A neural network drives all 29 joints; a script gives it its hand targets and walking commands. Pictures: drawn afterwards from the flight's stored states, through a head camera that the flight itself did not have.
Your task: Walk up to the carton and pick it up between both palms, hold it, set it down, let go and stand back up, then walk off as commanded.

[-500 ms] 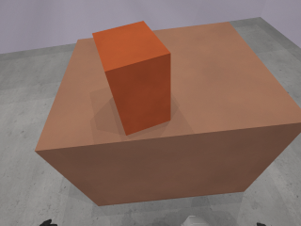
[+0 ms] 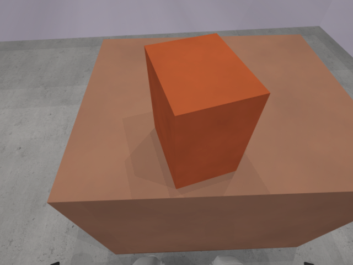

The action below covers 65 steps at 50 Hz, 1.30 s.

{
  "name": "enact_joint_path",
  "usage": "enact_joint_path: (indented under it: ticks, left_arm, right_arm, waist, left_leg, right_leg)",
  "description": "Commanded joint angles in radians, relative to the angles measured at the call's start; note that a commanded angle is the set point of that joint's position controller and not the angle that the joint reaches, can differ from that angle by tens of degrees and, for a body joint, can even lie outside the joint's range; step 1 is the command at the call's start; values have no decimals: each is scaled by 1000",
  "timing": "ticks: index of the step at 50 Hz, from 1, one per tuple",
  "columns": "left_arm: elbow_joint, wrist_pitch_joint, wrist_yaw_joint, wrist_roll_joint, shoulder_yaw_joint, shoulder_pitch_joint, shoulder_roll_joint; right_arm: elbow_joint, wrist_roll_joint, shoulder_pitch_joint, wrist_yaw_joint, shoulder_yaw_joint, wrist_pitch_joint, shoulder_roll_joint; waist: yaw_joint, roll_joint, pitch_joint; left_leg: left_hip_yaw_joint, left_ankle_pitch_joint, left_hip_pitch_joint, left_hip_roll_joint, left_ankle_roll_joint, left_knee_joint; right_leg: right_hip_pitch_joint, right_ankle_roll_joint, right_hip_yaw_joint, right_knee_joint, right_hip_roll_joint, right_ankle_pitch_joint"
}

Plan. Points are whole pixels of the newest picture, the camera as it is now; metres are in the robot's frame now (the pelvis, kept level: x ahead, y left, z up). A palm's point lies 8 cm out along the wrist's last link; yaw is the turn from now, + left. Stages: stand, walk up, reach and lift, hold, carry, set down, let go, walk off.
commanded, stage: walk up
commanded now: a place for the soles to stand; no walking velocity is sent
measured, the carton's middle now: (195, 115) +0.42 -0.03 +0.10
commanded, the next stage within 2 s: reach and lift in 1.20 s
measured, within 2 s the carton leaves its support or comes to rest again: neither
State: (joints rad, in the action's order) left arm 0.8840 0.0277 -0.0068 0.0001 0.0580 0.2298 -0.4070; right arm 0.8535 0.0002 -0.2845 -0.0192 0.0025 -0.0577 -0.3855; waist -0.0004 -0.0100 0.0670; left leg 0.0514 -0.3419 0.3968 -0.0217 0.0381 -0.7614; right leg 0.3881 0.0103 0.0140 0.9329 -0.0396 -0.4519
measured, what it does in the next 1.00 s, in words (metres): steps on the spot: right foot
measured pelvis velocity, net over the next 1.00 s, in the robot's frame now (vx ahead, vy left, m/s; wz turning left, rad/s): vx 0.02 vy -0.02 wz -0.02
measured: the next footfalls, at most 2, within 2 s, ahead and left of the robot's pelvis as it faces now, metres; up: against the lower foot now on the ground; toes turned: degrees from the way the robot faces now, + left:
right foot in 0.08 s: +0.06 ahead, -0.15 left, +0.00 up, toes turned -1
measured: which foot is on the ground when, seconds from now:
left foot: down 0.00-1.00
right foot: up 0.00-0.06, down 0.08-1.00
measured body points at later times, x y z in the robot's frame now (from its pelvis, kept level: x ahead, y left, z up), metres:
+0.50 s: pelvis +0.02 -0.02 +0.00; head +0.04 -0.03 +0.45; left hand +0.15 +0.30 -0.09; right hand +0.10 -0.33 -0.12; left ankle +0.04 +0.10 -0.71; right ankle +0.02 -0.15 -0.71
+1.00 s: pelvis +0.02 -0.02 +0.00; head +0.03 -0.03 +0.45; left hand +0.13 +0.31 -0.09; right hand +0.10 -0.33 -0.12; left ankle +0.04 +0.10 -0.71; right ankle +0.02 -0.15 -0.71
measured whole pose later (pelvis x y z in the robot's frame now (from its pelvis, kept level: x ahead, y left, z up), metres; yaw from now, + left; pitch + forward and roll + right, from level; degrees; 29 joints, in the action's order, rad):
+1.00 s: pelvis +0.02 -0.02 +0.00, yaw -1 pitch -2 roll +0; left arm 0.89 0.04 -0.01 0.00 0.06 0.18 -0.40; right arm 0.97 0.00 -0.19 -0.01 0.00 -0.05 -0.39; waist 0.00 -0.02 0.04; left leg 0.06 -0.36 0.35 -0.03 0.01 -0.74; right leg 0.33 -0.02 0.01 0.75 -0.03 -0.39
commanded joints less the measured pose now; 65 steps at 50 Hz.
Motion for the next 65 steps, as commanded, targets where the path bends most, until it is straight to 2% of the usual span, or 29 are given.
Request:
enact_joint_path:
  ticks: [1,3,4,5,6,7,10,11,13,15,17,19,24,32,34,36,37,40,41,47,49,52,54,57,60,61,62,63,65]
  left_arm:
    - [-38,23,-8,3,41,47,-169]
    - [-13,43,-13,7,36,90,-157]
    - [-15,49,-20,21,46,89,-207]
    - [-23,57,-22,25,46,60,-254]
    - [-23,56,-18,9,52,13,-276]
    - [-38,51,-16,6,48,0,-269]
    - [-55,33,-13,-10,23,-59,-200]
    - [-48,29,-12,-10,16,-48,-179]
    - [-32,21,-13,-6,18,-39,-172]
    - [-13,23,-12,-1,23,-22,-188]
    - [-4,31,-9,5,24,-38,-210]
    - [-8,35,-9,7,27,-73,-229]
    - [-10,24,-4,5,15,-118,-198]
    - [-1,24,-3,5,14,-132,-203]
    - [6,21,-3,7,12,-127,-193]
    - [0,18,-1,6,11,-131,-193]
    - [-1,31,-7,13,21,-80,-225]
    - [-9,42,-13,19,36,-71,-262]
    - [-19,41,-13,20,35,-81,-262]
    - [-31,39,-12,16,21,-72,-220]
    - [-24,41,-12,17,24,-58,-225]
    - [-25,50,-16,20,32,-34,-258]
    - [-30,50,-18,21,35,-45,-264]
    - [-46,45,-16,19,23,-78,-222]
    - [-32,40,-15,15,20,-30,-203]
    - [-270,-189,-20,53,43,-381,-150]
    - [-315,-270,-36,53,39,-488,-134]
    - [-350,-343,-40,45,33,-451,-103]
    - [-421,-401,-40,54,33,-402,-95]
  right_arm:
    - [-48,18,0,33,107,-24,-293]
    - [-57,5,49,31,89,-14,-264]
    - [-67,-6,65,31,75,-12,-219]
    - [-76,-18,60,30,56,-12,-170]
    - [-53,-21,78,35,61,-6,-180]
    - [-47,-15,85,37,65,-10,-194]
    - [-4,1,34,35,77,-29,-236]
    - [3,-1,27,35,76,-33,-253]
    - [2,1,73,36,74,-28,-266]
    - [2,2,124,35,67,-21,-250]
    - [10,-2,142,32,57,-16,-216]
    - [24,0,138,28,58,-13,-209]
    - [54,6,152,25,55,-18,-230]
    - [71,8,189,23,49,-13,-231]
    - [79,9,197,23,47,-14,-229]
    - [82,8,191,23,48,-14,-233]
    - [69,18,185,14,59,-2,-250]
    - [59,25,176,7,58,9,-212]
    - [62,26,169,6,61,9,-221]
    - [55,25,157,6,71,5,-254]
    - [48,24,178,7,68,7,-244]
    - [33,22,181,5,67,11,-227]
    - [35,23,167,5,64,12,-216]
    - [41,24,142,7,75,6,-242]
    - [42,23,152,7,72,4,-256]
    - [103,151,503,-21,209,-167,-76]
    - [137,156,474,-45,245,-174,-119]
    - [134,156,462,-64,260,-178,-154]
    - [111,131,434,-73,268,-176,-188]
  waist:
    - [-5,-99,-119]
    - [44,-63,-163]
    - [46,9,-185]
    - [22,117,-184]
    - [11,131,-155]
    - [12,140,-157]
    - [-18,58,-217]
    - [-14,20,-252]
    - [7,14,-218]
    - [27,-8,-201]
    - [23,36,-191]
    - [0,68,-173]
    - [-1,49,-177]
    - [1,60,-145]
    - [5,26,-136]
    - [4,50,-144]
    - [11,24,-139]
    - [2,76,-109]
    - [-4,61,-108]
    - [-2,4,-118]
    - [8,9,-123]
    - [5,49,-129]
    - [-2,66,-122]
    - [-16,24,-123]
    - [7,-45,-132]
    - [-35,-18,-17]
    - [-44,-33,0]
    - [-48,-8,-1]
    - [-36,27,-79]
  left_leg:
    - [-303,583,-250,-282,167,208]
    - [-183,648,-161,-225,109,79]
    - [-138,557,-82,-175,56,-6]
    - [-75,412,23,-79,2,-66]
    - [-36,142,33,-29,-19,-11]
    - [-40,128,15,-33,-11,27]
    - [-107,441,-220,-108,43,135]
    - [-195,449,-249,-172,77,149]
    - [-253,439,-220,-234,127,167]
    - [-199,353,-143,-206,98,162]
    - [-121,307,-94,-134,42,131]
    - [-81,253,-120,-93,18,125]
    - [-154,212,-146,-145,49,207]
    - [-134,178,-126,-124,39,216]
    - [-153,155,-126,-140,45,234]
    - [-154,145,-121,-139,47,233]
    - [-144,95,-95,-115,54,187]
    - [-92,73,-62,-66,26,130]
    - [-89,51,-83,-65,27,132]
    - [-190,52,-101,-132,76,217]
    - [-168,56,-88,-123,70,197]
    - [-94,151,-78,-75,33,102]
    - [-88,139,-79,-67,29,109]
    - [-160,119,-149,-119,64,196]
    - [-237,69,-118,-178,113,235]
    - [67,-59,114,-4,-69,155]
    - [28,-101,67,-27,-63,145]
    - [0,-109,21,-38,-50,134]
    - [9,-47,-77,-49,-54,126]
  right_leg:
    - [44,15,-32,-200,-11,-57]
    - [-148,33,-32,-445,-2,211]
    - [-237,62,100,-460,-77,357]
    - [-264,118,321,-463,-206,527]
    - [-258,188,326,-392,-241,651]
    - [-257,194,284,-339,-227,683]
    - [-101,82,93,-217,-93,585]
    - [-78,49,59,-187,-50,491]
    - [-71,29,27,-193,-18,337]
    - [-128,49,55,-252,-30,330]
    - [-156,80,132,-322,-77,360]
    - [-124,101,189,-364,-118,355]
    - [-109,58,109,-337,-58,290]
    - [-109,62,125,-367,-67,283]
    - [-104,61,112,-362,-56,261]
    - [-118,63,110,-362,-56,261]
    - [-125,74,142,-374,-64,191]
    - [-99,115,232,-423,-120,142]
    - [-73,119,235,-422,-126,135]
    - [-65,65,112,-340,-40,159]
    - [-85,75,126,-356,-43,159]
    - [-107,110,223,-402,-112,234]
    - [-106,121,239,-399,-129,238]
    - [-27,78,131,-326,-58,213]
    - [-60,52,52,-270,-3,139]
    - [127,38,-131,-276,0,56]
    - [161,39,-127,-245,24,-4]
    - [190,46,-137,-231,31,-10]
    - [148,45,-160,-263,39,80]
